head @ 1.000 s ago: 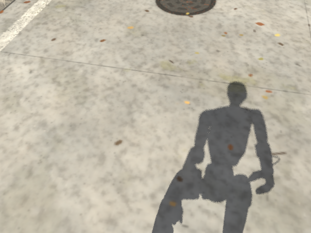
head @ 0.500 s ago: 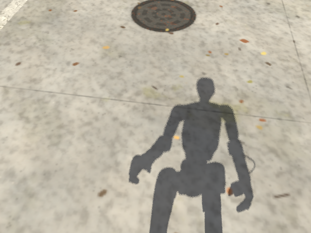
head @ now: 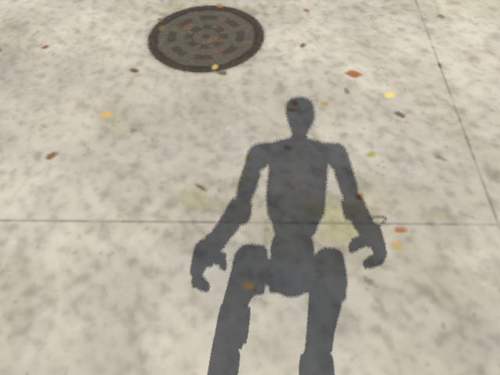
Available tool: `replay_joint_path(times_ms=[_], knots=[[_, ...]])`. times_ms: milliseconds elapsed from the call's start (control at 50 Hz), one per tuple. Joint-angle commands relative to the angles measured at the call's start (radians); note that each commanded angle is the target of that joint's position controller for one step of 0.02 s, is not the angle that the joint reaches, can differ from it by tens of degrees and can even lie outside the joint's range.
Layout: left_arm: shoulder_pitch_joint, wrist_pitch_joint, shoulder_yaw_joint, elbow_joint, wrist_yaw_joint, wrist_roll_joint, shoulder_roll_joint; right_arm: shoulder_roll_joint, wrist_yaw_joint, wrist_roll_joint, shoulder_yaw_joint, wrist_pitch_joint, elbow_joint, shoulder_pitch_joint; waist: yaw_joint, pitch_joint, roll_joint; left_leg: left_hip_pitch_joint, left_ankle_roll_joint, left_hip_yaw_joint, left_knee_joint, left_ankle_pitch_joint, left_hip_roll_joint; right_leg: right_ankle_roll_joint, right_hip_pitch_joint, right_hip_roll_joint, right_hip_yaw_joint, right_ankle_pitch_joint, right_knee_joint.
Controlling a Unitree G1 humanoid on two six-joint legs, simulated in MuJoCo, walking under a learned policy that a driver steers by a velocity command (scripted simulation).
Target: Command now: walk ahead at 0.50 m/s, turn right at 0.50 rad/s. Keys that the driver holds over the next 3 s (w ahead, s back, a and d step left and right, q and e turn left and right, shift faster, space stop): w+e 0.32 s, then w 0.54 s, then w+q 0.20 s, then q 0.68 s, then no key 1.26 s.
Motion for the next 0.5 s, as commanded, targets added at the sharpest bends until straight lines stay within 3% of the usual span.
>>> replay_joint_path(times_ms=[20, 100, 180, 240, 260, 280, 300, 320, 340, 360, 380, 400, 440, 500], knots=[[-0.012, -0.018, 0.038, -0.078, 0.023, -0.005, 0.166, -0.078, -0.013, -0.013, -0.026, 0.012, -0.066, 0.011, -0.037, -0.036, -0.060, -0.057, -0.045, 0.002, -0.149, 0.120, 0.015, -0.185, 0.009, -0.257, 0.256, 0.200, -0.189], [0.057, -0.006, 0.041, -0.069, 0.041, -0.015, 0.173, -0.047, -0.006, -0.006, -0.016, 0.006, -0.118, -0.152, 0.022, -0.016, -0.094, 0.004, -0.054, 0.011, -0.462, 0.372, -0.048, -0.120, -0.017, -0.197, 0.211, 0.106, -0.165], [0.112, 0.005, 0.042, -0.054, 0.045, -0.023, 0.169, -0.069, 0.009, 0.010, -0.018, -0.005, -0.163, -0.239, 0.051, -0.020, -0.112, 0.046, -0.046, -0.010, -0.583, 0.391, -0.079, -0.099, 0.060, -0.228, 0.289, 0.051, -0.102], [0.105, 0.017, 0.047, -0.064, 0.054, -0.019, 0.175, -0.110, 0.021, 0.014, -0.030, -0.023, -0.174, -0.223, 0.024, -0.030, -0.133, 0.093, -0.021, -0.026, -0.635, 0.273, -0.085, -0.084, 0.145, -0.264, 0.378, 0.066, -0.008], [0.091, 0.022, 0.047, -0.072, 0.055, -0.017, 0.172, -0.121, 0.021, 0.014, -0.035, -0.028, -0.163, -0.174, -0.004, -0.045, -0.148, 0.158, -0.004, -0.014, -0.657, 0.243, -0.088, -0.075, 0.149, -0.258, 0.392, 0.098, 0.032], [0.075, 0.023, 0.038, -0.085, 0.054, -0.014, 0.148, -0.147, 0.015, 0.008, -0.049, -0.033, -0.140, -0.076, -0.053, -0.100, -0.144, 0.306, 0.026, -0.007, -0.686, 0.244, -0.077, -0.049, 0.127, -0.211, 0.373, 0.148, 0.125], [0.057, 0.020, 0.018, -0.109, 0.048, -0.002, 0.098, -0.196, 0.008, -0.009, -0.064, -0.036, -0.123, 0.074, -0.124, -0.230, -0.082, 0.560, 0.087, -0.116, -0.647, 0.224, 0.057, -0.015, 0.015, -0.153, 0.303, 0.087, 0.364], [0.190, 0.007, -0.003, -0.132, 0.045, -0.023, 0.029, -0.286, 0.002, -0.022, -0.090, -0.021, -0.098, 0.207, -0.097, -0.388, 0.200, 0.950, 0.248, -0.513, -0.677, 0.100, 0.295, 0.062, -0.341, -0.006, 0.156, -0.264, 0.703], [0.221, 0.002, 0.000, -0.126, 0.047, -0.035, 0.094, -0.220, 0.011, 0.002, -0.076, -0.013, -0.085, 0.221, -0.092, -0.388, 0.278, 0.966, 0.278, -0.735, -0.753, -0.097, 0.354, 0.072, -0.505, -0.061, 0.161, -0.467, 0.876], [0.145, 0.005, 0.019, -0.119, 0.046, -0.036, 0.171, -0.138, 0.013, 0.008, -0.055, -0.008, -0.102, 0.170, -0.109, -0.241, 0.148, 0.836, 0.231, -0.603, -0.776, -0.143, 0.303, 0.076, -0.551, -0.105, 0.175, -0.387, 0.933], [0.078, 0.009, 0.020, -0.129, 0.048, -0.026, 0.169, -0.110, 0.015, 0.002, -0.044, -0.001, -0.108, 0.119, -0.099, -0.150, 0.057, 0.698, 0.196, -0.457, -0.790, -0.065, 0.253, 0.081, -0.527, -0.141, 0.136, -0.308, 0.923], [0.034, 0.008, 0.020, -0.141, 0.046, -0.013, 0.152, -0.091, 0.019, -0.003, -0.036, 0.004, -0.101, 0.080, -0.078, -0.075, 0.034, 0.572, 0.190, -0.364, -0.823, 0.036, 0.208, 0.083, -0.500, -0.162, 0.123, -0.259, 0.865], [0.035, 0.014, 0.018, -0.147, 0.038, -0.015, 0.113, -0.076, 0.024, -0.011, -0.028, 0.002, -0.089, 0.055, -0.038, -0.035, 0.075, 0.447, 0.183, -0.245, -0.878, 0.141, 0.152, 0.079, -0.419, -0.197, 0.104, -0.213, 0.778], [0.000, 0.017, 0.006, -0.168, 0.034, -0.006, 0.075, -0.114, 0.027, 0.003, -0.040, -0.007, -0.063, 0.076, -0.027, -0.032, 0.065, 0.424, 0.218, -0.160, -0.928, 0.277, 0.149, 0.089, -0.418, -0.214, 0.066, -0.148, 0.650]])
